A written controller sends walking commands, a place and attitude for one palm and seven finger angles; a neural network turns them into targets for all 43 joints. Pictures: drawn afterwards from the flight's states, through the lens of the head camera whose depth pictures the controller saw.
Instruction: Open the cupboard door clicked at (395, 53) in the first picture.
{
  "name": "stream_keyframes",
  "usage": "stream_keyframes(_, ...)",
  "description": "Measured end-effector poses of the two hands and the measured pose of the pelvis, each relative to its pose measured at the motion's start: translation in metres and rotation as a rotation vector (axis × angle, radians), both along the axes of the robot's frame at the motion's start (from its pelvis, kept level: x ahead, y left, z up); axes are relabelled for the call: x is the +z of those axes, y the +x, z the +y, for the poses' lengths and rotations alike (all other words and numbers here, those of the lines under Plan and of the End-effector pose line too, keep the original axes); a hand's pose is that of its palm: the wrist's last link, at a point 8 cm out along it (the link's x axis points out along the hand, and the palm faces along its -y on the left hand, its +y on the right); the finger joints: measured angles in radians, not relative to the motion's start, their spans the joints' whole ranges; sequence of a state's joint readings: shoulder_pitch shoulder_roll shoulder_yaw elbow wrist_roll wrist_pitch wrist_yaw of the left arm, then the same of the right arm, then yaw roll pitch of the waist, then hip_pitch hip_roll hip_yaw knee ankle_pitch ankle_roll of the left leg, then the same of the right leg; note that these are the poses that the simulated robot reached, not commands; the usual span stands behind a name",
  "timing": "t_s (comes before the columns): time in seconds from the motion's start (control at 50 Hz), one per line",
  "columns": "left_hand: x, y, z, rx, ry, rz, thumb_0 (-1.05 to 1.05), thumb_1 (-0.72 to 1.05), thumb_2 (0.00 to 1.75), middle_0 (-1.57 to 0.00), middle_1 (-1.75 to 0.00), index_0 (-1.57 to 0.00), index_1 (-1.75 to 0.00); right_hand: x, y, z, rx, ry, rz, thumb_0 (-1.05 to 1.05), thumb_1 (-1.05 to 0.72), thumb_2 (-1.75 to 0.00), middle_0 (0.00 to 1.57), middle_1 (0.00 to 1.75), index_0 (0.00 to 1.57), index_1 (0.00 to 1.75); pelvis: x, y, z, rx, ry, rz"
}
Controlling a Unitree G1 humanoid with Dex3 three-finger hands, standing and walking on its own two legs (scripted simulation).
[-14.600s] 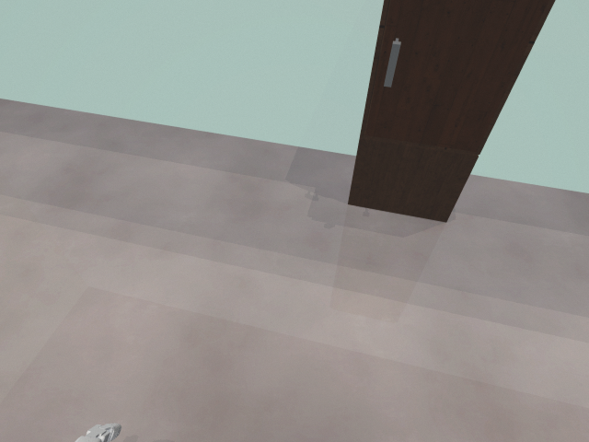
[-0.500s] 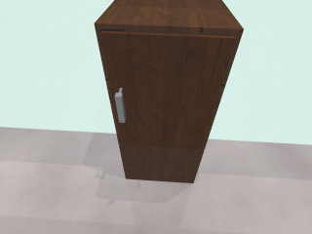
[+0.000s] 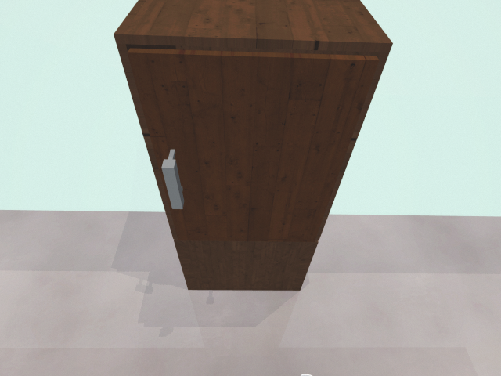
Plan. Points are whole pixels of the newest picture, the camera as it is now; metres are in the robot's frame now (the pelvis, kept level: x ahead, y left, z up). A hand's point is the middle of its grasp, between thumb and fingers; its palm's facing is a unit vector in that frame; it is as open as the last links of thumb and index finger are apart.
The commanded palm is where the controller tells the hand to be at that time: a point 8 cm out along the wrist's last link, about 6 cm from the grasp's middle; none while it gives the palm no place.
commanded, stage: come to a stop and stand still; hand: left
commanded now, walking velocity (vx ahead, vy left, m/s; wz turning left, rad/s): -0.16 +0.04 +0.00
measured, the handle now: (175, 179) +0.54 +0.19 -0.04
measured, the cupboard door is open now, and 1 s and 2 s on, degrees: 0 0 0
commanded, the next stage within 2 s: look again from close up in 1.14 s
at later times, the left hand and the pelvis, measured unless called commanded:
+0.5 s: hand out of the picture +0.05 +0.19 -0.18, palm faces +0.09 -0.98 -0.19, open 7.3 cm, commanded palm none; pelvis -0.01 +0.01 -0.01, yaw +2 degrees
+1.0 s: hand out of the picture -0.07 +0.15 -0.18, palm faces +0.05 -0.99 -0.14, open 7.4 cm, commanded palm none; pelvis -0.05 +0.01 +0.00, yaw +1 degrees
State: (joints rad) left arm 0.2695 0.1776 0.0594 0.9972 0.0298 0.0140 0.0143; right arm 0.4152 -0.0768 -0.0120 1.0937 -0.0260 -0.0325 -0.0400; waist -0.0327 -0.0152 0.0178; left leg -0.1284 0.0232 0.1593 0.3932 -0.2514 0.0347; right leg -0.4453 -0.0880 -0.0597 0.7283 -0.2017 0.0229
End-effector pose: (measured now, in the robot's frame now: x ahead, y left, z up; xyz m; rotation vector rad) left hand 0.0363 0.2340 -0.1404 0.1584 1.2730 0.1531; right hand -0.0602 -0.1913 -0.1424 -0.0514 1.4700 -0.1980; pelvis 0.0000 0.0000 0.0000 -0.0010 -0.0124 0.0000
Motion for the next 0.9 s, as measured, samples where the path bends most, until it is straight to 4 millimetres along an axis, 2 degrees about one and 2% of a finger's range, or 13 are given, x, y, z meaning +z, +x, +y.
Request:
stream_keyframes(0.06, -0.002, 0.027, -0.01, -0.021, 0.018, -0.036, 0.01, 0.93, 0.9, -0.19, -0.29, -0.19, -0.3, -0.009, 0.001, -0.004, -0.017, 0.026, 0.041, 0.01, -0.9, -0.89, 0.2, 0.3, 0.2, 0.3, -0.007, 0.01, -0.011, 0.001, 0.012, -0.005)
stream_keyframes(0.12, -0.006, 0.043, -0.025, -0.033, 0.021, -0.056, 0.01, 0.92, 0.9, -0.19, -0.29, -0.19, -0.3, -0.02, 0.009, -0.014, -0.032, 0.04, 0.06, 0.01, -0.9, -0.89, 0.2, 0.3, 0.2, 0.3, -0.014, 0.016, -0.017, 0.003, 0.001, -0.004)
stream_keyframes(0.2, -0.007, 0.053, -0.034, -0.015, 0.007, -0.097, 0.0, 0.93, 0.89, -0.19, -0.29, -0.19, -0.3, -0.024, 0.029, -0.025, -0.004, 0.02, 0.044, 0.01, -0.9, -0.89, 0.2, 0.3, 0.2, 0.3, -0.016, 0.013, -0.016, 0.036, -0.018, -0.007)
stream_keyframes(0.28, -0.014, 0.051, -0.031, 0.012, -0.023, -0.123, 0.0, 0.93, 0.89, -0.2, -0.29, -0.2, -0.3, -0.021, 0.053, -0.033, 0.042, -0.032, -0.021, 0.01, -0.91, -0.89, 0.2, 0.3, 0.2, 0.3, -0.019, 0.002, -0.009, 0.051, -0.025, -0.015)
stream_keyframes(0.34, -0.021, 0.043, -0.019, 0.036, -0.04, -0.125, -0.01, 0.93, 0.89, -0.2, -0.3, -0.2, -0.3, -0.013, 0.066, -0.034, 0.06, -0.072, -0.088, 0.01, -0.91, -0.89, 0.2, 0.3, 0.2, 0.3, -0.02, -0.005, -0.001, 0.037, -0.004, -0.026)
stream_keyframes(0.42, -0.016, 0.026, -0.003, 0.041, -0.033, -0.078, -0.01, 0.93, 0.89, -0.2, -0.29, -0.2, -0.3, -0.001, 0.075, -0.029, 0.08, -0.093, -0.151, 0.01, -0.91, -0.89, 0.2, 0.3, 0.2, 0.3, -0.012, -0.01, 0.008, 0.032, -0.01, -0.015)
stream_keyframes(0.52, -0.007, -0.008, 0.009, 0.059, -0.008, -0.019, 0.0, 0.92, 0.89, -0.2, -0.29, -0.19, -0.3, 0.002, 0.083, -0.024, 0.114, -0.087, -0.166, 0.01, -0.92, -0.89, 0.2, 0.3, 0.2, 0.3, -0.005, -0.015, 0.014, 0.031, -0.008, 0.002)
stream_keyframes(0.6, -0.007, -0.038, 0.01, 0.06, 0.015, 0.041, 0.0, 0.92, 0.89, -0.19, -0.29, -0.19, -0.3, -0.004, 0.084, -0.024, 0.114, -0.066, -0.184, 0.01, -0.92, -0.89, 0.2, 0.3, 0.2, 0.3, -0.008, -0.019, 0.012, 0.019, 0.015, 0.006)
stream_keyframes(0.74, -0.004, -0.081, -0.005, 0.047, 0.0, 0.122, 0.01, 0.91, 0.89, -0.19, -0.29, -0.19, -0.3, -0.007, 0.067, -0.026, 0.097, -0.048, -0.174, 0.01, -0.94, -0.89, 0.2, 0.3, 0.2, 0.3, -0.004, -0.031, 0.011, 0.014, 0.003, -0.017)
stream_keyframes(0.9, -0.009, -0.103, -0.024, 0.046, -0.051, 0.128, 0.01, 0.91, 0.89, -0.19, -0.29, -0.19, -0.3, -0.004, 0.025, -0.024, 0.096, -0.036, -0.096, 0.01, -0.92, -0.89, 0.2, 0.3, 0.2, 0.3, -0.001, -0.043, 0.006, 0.018, 0.002, -0.034)
